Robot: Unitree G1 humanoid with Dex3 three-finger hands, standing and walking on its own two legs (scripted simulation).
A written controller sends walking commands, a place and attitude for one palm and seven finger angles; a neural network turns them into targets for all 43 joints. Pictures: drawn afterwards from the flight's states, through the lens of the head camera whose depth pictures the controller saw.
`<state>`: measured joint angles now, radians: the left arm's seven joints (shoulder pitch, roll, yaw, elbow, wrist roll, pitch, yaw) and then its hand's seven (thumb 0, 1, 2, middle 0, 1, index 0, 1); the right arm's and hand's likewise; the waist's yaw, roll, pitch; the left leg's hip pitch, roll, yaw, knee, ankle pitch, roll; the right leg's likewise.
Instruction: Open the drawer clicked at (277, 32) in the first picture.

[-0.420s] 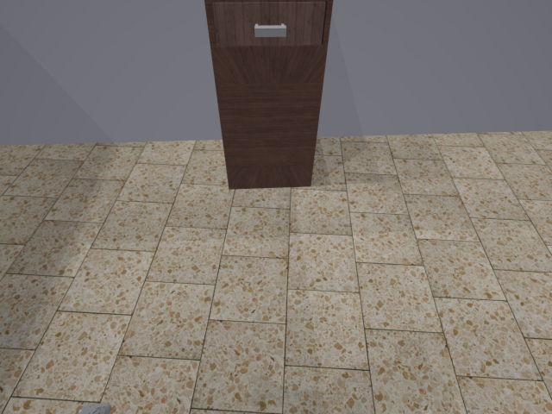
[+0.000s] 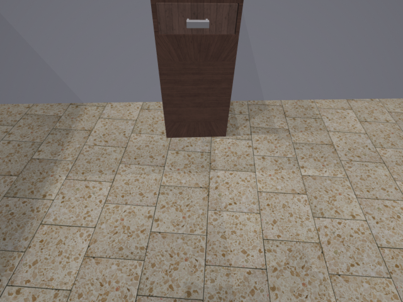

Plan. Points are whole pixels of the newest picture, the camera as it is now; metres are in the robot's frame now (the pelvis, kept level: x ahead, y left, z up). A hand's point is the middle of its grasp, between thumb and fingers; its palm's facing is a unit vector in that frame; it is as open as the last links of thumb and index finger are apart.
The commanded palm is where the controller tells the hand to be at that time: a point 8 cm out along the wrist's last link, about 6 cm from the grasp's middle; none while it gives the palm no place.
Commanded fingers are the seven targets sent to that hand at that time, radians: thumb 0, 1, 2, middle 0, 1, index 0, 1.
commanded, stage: stand and wait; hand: left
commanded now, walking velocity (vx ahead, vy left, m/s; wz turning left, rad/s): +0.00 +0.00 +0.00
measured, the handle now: (197, 22) +1.31 +0.10 +0.04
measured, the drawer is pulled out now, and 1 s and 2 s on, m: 0.00 0.00 0.00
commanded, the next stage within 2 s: look at it before walking up in 0.40 s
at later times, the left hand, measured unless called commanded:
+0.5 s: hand out of the picture +0.07 +0.25 -0.15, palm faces -0.04 -0.94 -0.34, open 7.4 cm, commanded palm none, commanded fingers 0.00 0.90 0.90 -0.20 -0.30 -0.20 -0.30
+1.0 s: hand out of the picture +0.08 +0.25 -0.15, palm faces -0.04 -0.94 -0.34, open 7.4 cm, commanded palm none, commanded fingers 0.00 0.90 0.90 -0.20 -0.30 -0.20 -0.30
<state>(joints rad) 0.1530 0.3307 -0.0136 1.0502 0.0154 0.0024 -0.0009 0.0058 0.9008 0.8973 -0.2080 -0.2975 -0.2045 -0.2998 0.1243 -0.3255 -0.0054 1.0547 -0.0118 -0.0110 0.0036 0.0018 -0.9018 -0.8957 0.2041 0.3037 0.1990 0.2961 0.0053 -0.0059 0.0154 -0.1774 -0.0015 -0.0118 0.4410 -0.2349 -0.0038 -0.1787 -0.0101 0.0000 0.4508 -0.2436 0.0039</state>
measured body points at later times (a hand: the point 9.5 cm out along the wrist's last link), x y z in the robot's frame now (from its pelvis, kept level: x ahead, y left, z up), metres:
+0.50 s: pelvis +0.00 +0.00 +0.00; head +0.00 +0.00 +0.45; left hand +0.08 +0.30 -0.13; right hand +0.07 -0.29 -0.13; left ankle +0.00 +0.12 -0.74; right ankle +0.00 -0.12 -0.74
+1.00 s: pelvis +0.00 +0.00 +0.00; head +0.01 +0.00 +0.45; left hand +0.08 +0.30 -0.13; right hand +0.08 -0.30 -0.13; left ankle +0.00 +0.12 -0.74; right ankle +0.00 -0.12 -0.74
